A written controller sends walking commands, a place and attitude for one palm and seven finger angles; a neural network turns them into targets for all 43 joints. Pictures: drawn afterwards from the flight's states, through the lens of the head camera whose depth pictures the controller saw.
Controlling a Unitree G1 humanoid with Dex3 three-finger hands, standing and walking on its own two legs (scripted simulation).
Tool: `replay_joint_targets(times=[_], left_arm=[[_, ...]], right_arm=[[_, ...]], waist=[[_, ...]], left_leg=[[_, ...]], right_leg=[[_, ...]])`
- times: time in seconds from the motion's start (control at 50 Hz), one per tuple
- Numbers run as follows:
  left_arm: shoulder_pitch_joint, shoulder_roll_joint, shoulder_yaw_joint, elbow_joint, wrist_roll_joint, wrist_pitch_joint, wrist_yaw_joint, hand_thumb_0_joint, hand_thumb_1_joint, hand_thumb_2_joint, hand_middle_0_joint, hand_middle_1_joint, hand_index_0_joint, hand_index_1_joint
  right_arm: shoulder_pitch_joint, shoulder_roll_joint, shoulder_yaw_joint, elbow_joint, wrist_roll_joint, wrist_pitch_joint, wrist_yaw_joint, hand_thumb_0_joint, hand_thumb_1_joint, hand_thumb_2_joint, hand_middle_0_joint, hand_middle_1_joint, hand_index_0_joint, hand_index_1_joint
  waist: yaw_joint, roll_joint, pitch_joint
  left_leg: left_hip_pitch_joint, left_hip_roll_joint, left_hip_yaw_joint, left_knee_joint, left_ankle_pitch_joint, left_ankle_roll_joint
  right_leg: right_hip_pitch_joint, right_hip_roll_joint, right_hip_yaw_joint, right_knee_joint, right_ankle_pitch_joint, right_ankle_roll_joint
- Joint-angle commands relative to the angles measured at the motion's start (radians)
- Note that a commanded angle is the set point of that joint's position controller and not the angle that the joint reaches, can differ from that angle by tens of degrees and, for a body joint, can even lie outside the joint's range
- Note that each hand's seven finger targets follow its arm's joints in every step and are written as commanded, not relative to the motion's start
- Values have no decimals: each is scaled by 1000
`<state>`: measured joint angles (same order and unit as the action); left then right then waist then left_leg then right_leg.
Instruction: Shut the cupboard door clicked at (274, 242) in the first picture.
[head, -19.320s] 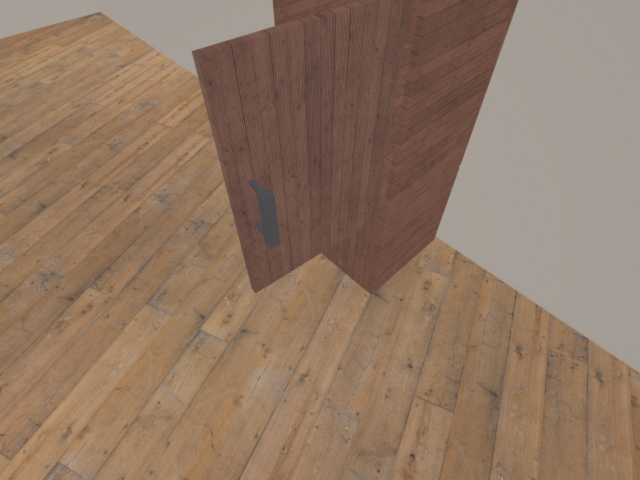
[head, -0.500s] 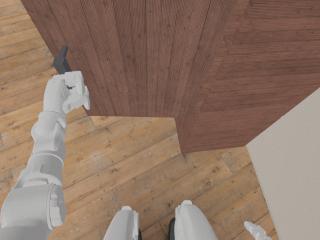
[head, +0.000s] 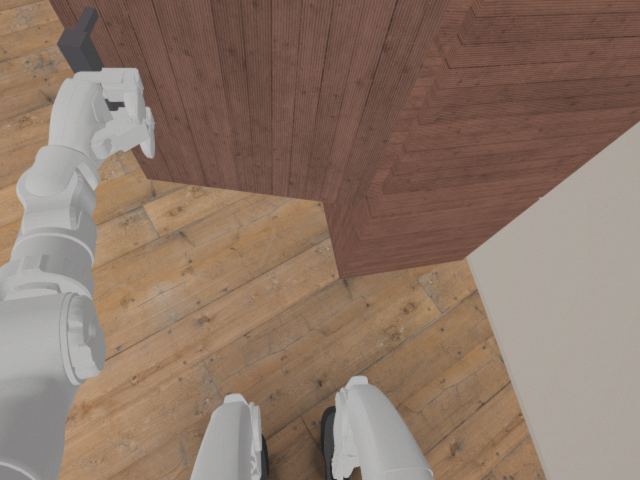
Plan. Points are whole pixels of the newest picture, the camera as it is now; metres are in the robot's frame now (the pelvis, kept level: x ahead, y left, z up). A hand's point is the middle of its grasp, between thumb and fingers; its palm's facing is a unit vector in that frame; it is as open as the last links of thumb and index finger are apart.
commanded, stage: push the door shut along its arc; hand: left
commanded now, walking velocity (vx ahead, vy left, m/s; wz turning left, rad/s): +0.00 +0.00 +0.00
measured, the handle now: (105, 76) +0.60 +0.22 +0.06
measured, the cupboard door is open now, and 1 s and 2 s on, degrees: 74 65 59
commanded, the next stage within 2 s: pull the fist back off the door in 0.94 s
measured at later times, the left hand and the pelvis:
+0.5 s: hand (190, 81) +0.59 +0.12 +0.06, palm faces -0.33 -0.94 -0.03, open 3.0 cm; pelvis +0.01 +0.01 -0.01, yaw -3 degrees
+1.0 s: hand (199, 69) +0.60 +0.11 +0.07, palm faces -0.39 -0.92 -0.01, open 3.4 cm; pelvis +0.01 +0.00 -0.02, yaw -2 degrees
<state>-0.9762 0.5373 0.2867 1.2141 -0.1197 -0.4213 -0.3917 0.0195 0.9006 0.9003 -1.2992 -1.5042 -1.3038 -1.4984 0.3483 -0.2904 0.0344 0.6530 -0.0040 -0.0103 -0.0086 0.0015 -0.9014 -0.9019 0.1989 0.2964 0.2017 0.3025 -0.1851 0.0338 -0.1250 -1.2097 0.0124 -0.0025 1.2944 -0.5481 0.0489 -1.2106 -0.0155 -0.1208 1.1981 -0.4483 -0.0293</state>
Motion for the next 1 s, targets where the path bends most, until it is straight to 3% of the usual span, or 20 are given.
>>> replay_joint_targets(times=[0.0,0.02,0.08,0.12,0.16,0.2,0.24,0.26,0.3,0.32,0.4,0.46,0.58,0.64,0.68,0.72,0.82,0.88,0.92,0.98], left_arm=[[-584,159,-10,-208,12,-40,-32,0,900,900,-1300,-1500,-1300,-1500],[-581,149,-18,-172,15,-26,-36,0,900,900,-1300,-1500,-1300,-1500],[-627,201,14,-204,19,-18,-42,0,900,900,-1300,-1500,-1300,-1500],[-651,174,-10,-201,31,-9,-38,0,900,900,-1300,-1500,-1300,-1500],[-652,174,0,-218,27,-7,-37,0,900,900,-1300,-1500,-1300,-1500],[-638,229,47,-198,33,13,-37,0,900,900,-1300,-1500,-1300,-1500],[-641,263,64,-141,47,38,-31,0,900,900,-1300,-1500,-1300,-1500],[-655,266,67,-149,47,37,-29,0,900,900,-1300,-1500,-1300,-1500],[-648,326,103,-158,63,39,-24,0,900,900,-1300,-1500,-1300,-1500],[-636,318,96,-155,71,40,-25,0,900,900,-1300,-1500,-1300,-1500],[-677,340,95,-153,77,50,-46,0,900,900,-1300,-1500,-1300,-1500],[-692,296,66,-188,66,58,-68,0,900,900,-1300,-1500,-1300,-1500],[-798,250,14,-195,57,93,-93,0,900,900,-1300,-1500,-1300,-1500],[-832,233,-13,-159,57,108,-99,0,900,900,-1300,-1500,-1300,-1500],[-878,198,-41,-177,52,102,-105,0,900,900,-1300,-1500,-1300,-1500],[-879,197,-44,-136,51,113,-108,0,900,900,-1300,-1500,-1300,-1500],[-944,209,-54,-124,55,121,-113,0,900,900,-1300,-1500,-1300,-1500],[-974,187,-72,-130,60,126,-109,0,900,900,-1300,-1500,-1300,-1500],[-986,192,-79,-103,70,137,-108,0,900,900,-1300,-1500,-1300,-1500],[-1029,191,-87,-127,77,142,-104,0,900,900,-1300,-1500,-1300,-1500]], right_arm=[[181,-192,-61,-40,-1,-24,-15,0,-900,-900,200,300,200,300],[182,-191,-59,-37,0,-23,-15,0,-900,-900,200,300,200,300],[195,-195,-55,-43,-4,-22,-15,0,-900,-900,200,300,200,300],[206,-193,-57,-38,-8,-21,-11,0,-900,-900,200,300,200,300],[218,-193,-59,-46,-9,-21,-8,0,-900,-900,200,300,200,300],[227,-197,-59,-44,-10,-15,-7,0,-900,-900,200,300,200,300],[233,-193,-47,-51,-9,-8,-8,0,-900,-900,200,300,200,300],[234,-190,-45,-55,-11,-11,-8,0,-900,-900,200,300,200,300],[237,-193,-43,-64,-14,-7,-7,0,-900,-900,200,300,200,300],[241,-190,-43,-70,-16,-5,-5,0,-900,-900,200,300,200,300],[255,-191,-44,-68,-16,-3,-8,0,-900,-900,200,300,200,300],[268,-188,-52,-61,-15,-7,-8,0,-900,-900,200,300,200,300],[283,-189,-57,-15,-18,-22,-21,0,-900,-900,200,300,200,300],[281,-189,-53,1,-18,-33,-28,0,-900,-900,200,300,200,300],[276,-188,-54,12,-21,-47,-31,0,-900,-900,200,300,200,300],[277,-191,-52,23,-23,-55,-35,0,-900,-900,200,300,200,300],[266,-196,-46,32,-25,-75,-41,0,-900,-900,200,300,200,300],[259,-197,-47,39,-28,-86,-39,0,-900,-900,200,300,200,300],[258,-200,-42,43,-26,-89,-40,0,-900,-900,200,300,200,300],[261,-202,-42,49,-30,-99,-41,0,-900,-900,200,300,200,300]], waist=[[-88,165,-526],[-100,144,-492],[-87,218,-554],[-103,226,-542],[-97,231,-584],[-93,203,-599],[-105,155,-532],[-102,186,-536],[-92,191,-560],[-91,186,-577],[-112,184,-584],[-113,213,-632],[-148,238,-632],[-168,223,-577],[-173,284,-610],[-190,254,-578],[-207,272,-577],[-210,321,-594],[-222,309,-561],[-230,341,-609]], left_leg=[[427,8,-124,-161,288,-15],[405,9,-123,-158,277,-12],[455,14,-136,-148,343,-22],[486,20,-150,-146,373,-27],[524,23,-160,-140,431,-32],[491,24,-148,-129,433,-27],[391,20,-128,-126,385,-14],[397,19,-127,-120,396,-14],[386,21,-120,-112,418,-15],[383,19,-120,-108,432,-15],[370,25,-114,-88,454,-11],[439,27,-126,-82,519,-14],[480,30,-131,-72,525,-13],[440,27,-126,-70,472,-9],[494,28,-137,-65,500,-14],[467,26,-129,-55,479,-9],[426,24,-126,-34,441,-5],[452,24,-130,-23,462,-8],[424,26,-131,-21,428,-6],[448,28,-138,-7,455,-5]], right_leg=[[134,46,80,-131,116,-14],[126,48,77,-134,111,-13],[103,49,70,-107,134,-18],[65,49,62,-105,144,-16],[62,52,58,-94,165,-16],[99,55,62,-98,181,-13],[134,59,66,-102,173,-10],[122,61,66,-96,177,-12],[149,61,70,-90,198,-11],[162,62,70,-84,211,-11],[163,66,72,-76,249,-6],[149,68,69,-71,283,-9],[104,69,65,-88,283,-7],[91,72,63,-100,252,-10],[51,71,60,-94,251,-14],[45,75,57,-98,244,-14],[28,77,54,-81,221,-18],[-10,79,50,-67,219,-22],[-28,80,44,-65,199,-20],[-50,80,41,-45,209,-20]])
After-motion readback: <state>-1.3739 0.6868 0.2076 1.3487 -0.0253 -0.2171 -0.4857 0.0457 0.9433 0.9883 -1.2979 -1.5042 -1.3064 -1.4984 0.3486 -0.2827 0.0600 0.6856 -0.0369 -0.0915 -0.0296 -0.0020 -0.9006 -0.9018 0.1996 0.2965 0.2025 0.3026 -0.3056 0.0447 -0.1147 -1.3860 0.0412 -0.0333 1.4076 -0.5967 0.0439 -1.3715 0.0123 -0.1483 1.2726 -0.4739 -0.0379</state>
